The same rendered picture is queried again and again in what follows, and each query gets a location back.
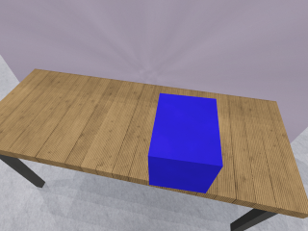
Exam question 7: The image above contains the table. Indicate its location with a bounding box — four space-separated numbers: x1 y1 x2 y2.
0 68 308 231

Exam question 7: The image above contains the carton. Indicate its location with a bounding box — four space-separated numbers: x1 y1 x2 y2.
147 93 223 193

